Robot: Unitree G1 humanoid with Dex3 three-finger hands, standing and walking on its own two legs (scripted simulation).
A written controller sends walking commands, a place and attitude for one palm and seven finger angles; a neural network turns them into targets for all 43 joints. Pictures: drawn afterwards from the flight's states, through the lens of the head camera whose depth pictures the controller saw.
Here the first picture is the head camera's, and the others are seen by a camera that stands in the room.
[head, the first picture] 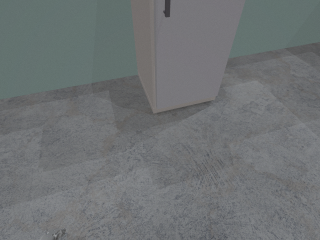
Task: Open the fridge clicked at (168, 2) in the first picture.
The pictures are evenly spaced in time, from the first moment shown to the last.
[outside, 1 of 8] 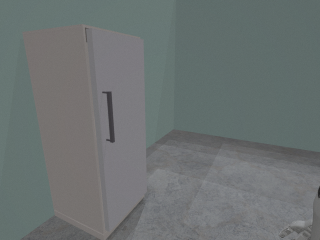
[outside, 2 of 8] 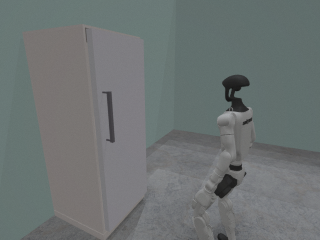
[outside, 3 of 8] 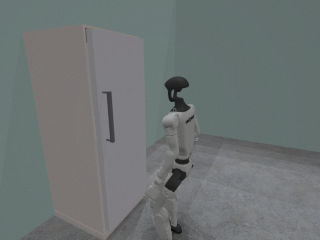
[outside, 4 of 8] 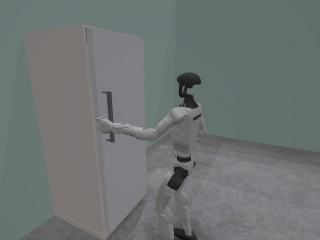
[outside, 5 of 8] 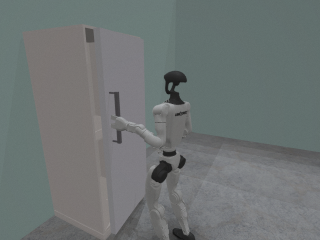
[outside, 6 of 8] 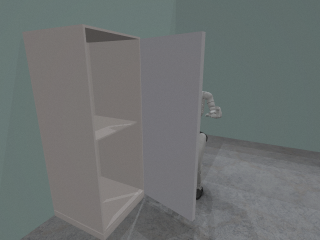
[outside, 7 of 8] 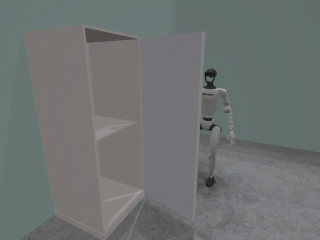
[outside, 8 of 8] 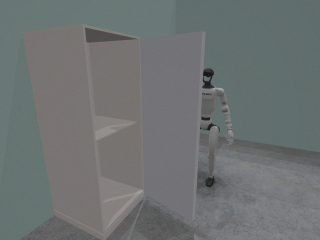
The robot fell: no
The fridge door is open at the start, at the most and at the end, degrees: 0 86 76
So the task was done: yes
